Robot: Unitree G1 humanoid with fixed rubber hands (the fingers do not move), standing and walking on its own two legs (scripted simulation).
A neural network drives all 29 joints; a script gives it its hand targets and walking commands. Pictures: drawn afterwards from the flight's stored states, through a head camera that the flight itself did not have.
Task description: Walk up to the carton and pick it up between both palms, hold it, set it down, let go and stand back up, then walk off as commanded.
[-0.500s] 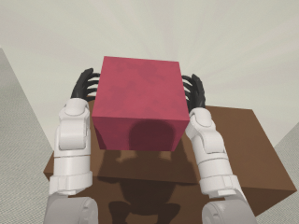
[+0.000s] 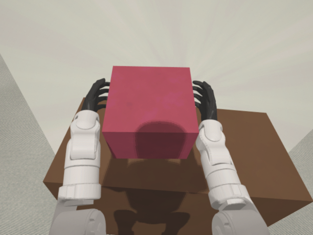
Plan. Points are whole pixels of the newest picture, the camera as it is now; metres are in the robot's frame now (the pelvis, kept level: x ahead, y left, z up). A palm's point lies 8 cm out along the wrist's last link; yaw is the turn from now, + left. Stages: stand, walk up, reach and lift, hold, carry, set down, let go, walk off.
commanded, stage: set down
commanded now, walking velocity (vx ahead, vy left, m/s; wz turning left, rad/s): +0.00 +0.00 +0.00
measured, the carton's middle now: (150, 113) +0.37 +0.01 +0.13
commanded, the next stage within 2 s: none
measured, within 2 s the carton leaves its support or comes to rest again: neither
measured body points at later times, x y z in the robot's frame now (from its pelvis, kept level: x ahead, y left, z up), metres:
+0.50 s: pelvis +0.02 +0.00 +0.00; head +0.01 +0.02 +0.45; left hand +0.38 +0.16 +0.11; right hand +0.39 -0.13 +0.13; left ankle +0.01 +0.14 -0.75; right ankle +0.01 -0.12 -0.75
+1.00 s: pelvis +0.02 +0.00 +0.00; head +0.02 +0.02 +0.45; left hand +0.39 +0.16 +0.06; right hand +0.40 -0.13 +0.09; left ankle +0.01 +0.14 -0.75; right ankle +0.01 -0.12 -0.75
